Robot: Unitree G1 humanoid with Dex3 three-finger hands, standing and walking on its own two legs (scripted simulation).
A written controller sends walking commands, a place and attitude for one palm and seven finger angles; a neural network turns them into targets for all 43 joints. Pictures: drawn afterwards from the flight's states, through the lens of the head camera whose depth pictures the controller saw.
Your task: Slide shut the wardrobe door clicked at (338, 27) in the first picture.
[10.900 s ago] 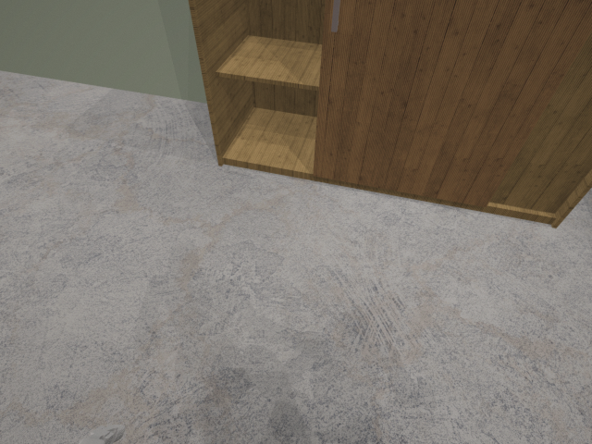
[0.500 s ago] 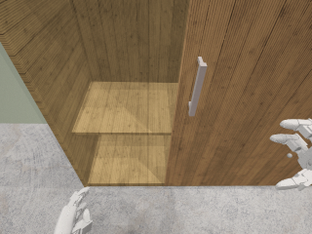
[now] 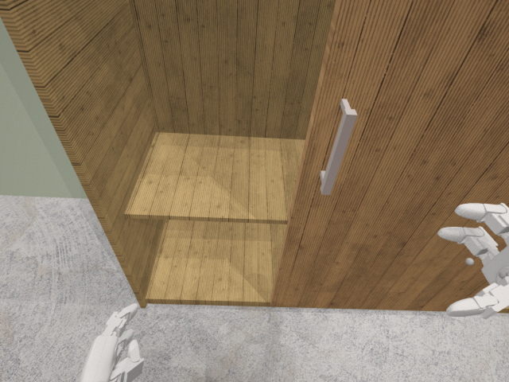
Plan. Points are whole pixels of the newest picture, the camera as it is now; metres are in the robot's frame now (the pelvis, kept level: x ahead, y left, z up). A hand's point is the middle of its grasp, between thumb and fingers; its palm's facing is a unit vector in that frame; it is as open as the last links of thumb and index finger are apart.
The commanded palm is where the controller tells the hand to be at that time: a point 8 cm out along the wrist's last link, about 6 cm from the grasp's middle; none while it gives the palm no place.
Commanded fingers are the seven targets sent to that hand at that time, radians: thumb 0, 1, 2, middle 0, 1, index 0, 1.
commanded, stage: move the hooked fingers beside the handle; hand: right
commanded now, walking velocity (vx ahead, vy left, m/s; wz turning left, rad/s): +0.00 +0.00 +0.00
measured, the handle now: (334, 150) +0.53 -0.13 +0.10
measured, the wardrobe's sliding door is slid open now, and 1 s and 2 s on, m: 0.50 0.50 0.50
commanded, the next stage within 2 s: none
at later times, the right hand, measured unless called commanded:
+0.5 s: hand (437, 228) +0.33 -0.26 +0.12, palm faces +0.00 +1.00 -0.02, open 14.0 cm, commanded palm +0.30 -0.31 +0.12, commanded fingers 0.00 0.50 -0.30 0.30 1.20 0.30 1.20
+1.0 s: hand (405, 195) +0.40 -0.23 +0.12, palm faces -0.02 +1.00 -0.01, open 14.0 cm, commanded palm +0.38 -0.28 +0.11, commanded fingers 0.00 0.50 -0.30 0.30 1.20 0.30 1.20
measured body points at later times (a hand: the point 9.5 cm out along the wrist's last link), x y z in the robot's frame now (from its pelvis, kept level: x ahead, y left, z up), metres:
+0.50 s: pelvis +0.00 +0.00 +0.00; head +0.00 +0.01 +0.45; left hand +0.14 +0.25 -0.08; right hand +0.32 -0.31 +0.13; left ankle +0.00 +0.11 -0.73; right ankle +0.02 -0.12 -0.73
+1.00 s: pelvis +0.01 -0.02 +0.00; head +0.03 -0.01 +0.45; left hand +0.12 +0.24 -0.10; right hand +0.39 -0.29 +0.12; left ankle +0.00 +0.11 -0.73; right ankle +0.02 -0.12 -0.73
